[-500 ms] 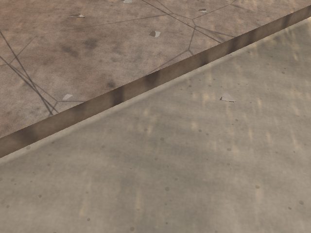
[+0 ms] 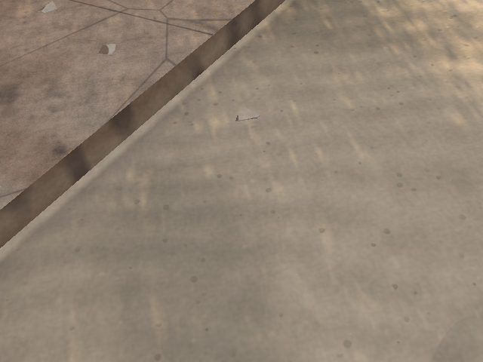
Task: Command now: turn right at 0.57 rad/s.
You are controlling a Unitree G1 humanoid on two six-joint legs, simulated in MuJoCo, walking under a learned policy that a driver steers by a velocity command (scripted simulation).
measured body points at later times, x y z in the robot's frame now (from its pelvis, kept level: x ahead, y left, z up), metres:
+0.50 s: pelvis -0.01 +0.04 +0.00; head +0.02 +0.06 +0.45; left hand +0.14 +0.29 -0.14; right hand +0.07 -0.24 -0.10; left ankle +0.03 +0.13 -0.74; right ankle -0.07 -0.08 -0.71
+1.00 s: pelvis +0.00 +0.02 +0.00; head -0.01 +0.02 +0.45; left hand +0.08 +0.27 -0.15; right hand -0.02 -0.25 -0.14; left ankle +0.02 +0.12 -0.73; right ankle -0.06 -0.07 -0.74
